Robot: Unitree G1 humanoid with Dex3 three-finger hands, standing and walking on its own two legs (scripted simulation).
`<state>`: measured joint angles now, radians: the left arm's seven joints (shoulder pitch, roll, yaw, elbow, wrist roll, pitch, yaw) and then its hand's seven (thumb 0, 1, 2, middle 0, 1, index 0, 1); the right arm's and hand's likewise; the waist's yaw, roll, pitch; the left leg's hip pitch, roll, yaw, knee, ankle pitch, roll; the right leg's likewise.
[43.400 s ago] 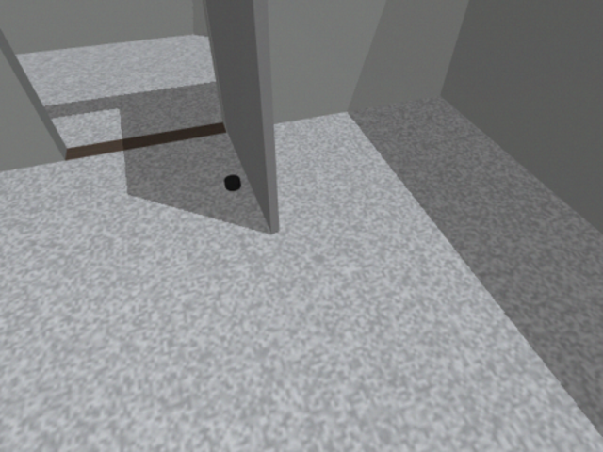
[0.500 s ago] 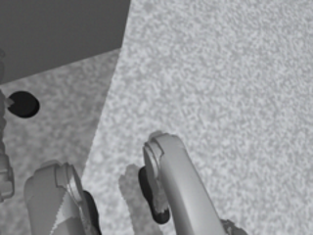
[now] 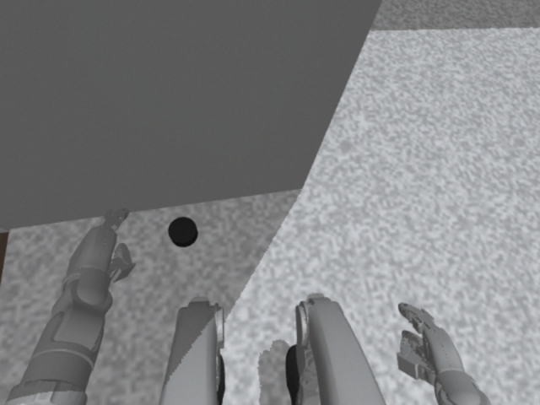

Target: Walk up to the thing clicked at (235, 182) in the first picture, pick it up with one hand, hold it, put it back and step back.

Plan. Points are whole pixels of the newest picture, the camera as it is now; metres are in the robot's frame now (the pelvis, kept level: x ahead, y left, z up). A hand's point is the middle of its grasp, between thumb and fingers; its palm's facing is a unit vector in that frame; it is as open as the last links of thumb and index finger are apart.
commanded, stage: home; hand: left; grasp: from above
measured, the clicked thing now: (183, 232) +0.54 +0.20 -0.51
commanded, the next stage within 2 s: none
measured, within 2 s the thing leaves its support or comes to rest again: neither
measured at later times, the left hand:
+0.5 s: hand (86, 306) +0.25 +0.19 +0.09, palm faces +0.10 -0.97 -0.21, open 7.4 cm
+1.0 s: hand (51, 345) +0.22 +0.19 +0.14, palm faces +0.11 -0.97 -0.19, open 7.4 cm
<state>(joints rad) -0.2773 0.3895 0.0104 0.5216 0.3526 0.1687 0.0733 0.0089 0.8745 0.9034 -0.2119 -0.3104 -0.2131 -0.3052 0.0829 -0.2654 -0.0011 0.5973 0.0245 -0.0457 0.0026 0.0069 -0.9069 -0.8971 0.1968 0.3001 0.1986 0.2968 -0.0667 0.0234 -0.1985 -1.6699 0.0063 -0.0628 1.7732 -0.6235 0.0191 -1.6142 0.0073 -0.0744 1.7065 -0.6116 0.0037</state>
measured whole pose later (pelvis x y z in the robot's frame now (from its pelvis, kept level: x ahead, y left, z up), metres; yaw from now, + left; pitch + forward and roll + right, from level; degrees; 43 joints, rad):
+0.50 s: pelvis +0.06 +0.00 +0.16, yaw +3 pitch +15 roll -4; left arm 0.33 0.23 0.05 0.04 -0.06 0.40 0.08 0.01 0.90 0.90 -0.20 -0.30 -0.20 -0.30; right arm 0.28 -0.21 0.06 0.55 0.03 -0.14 -0.16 0.01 -0.90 -0.90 0.20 0.30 0.20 0.30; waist -0.07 0.04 -0.17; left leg -0.88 0.02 -0.06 1.13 -0.51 0.01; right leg -0.82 0.02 -0.06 1.05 -0.48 0.00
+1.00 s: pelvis +0.07 +0.00 +0.19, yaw +4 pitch +9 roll -3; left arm 0.49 0.23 0.03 -0.10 -0.05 0.44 0.02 0.01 0.90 0.90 -0.20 -0.30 -0.20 -0.29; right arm 0.27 -0.22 0.05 0.52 0.01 -0.24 -0.18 0.01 -0.90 -0.90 0.20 0.30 0.20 0.30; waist -0.04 0.04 -0.15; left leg -0.68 0.01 -0.06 1.00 -0.48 0.01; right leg -0.62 0.01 -0.06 0.91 -0.46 0.00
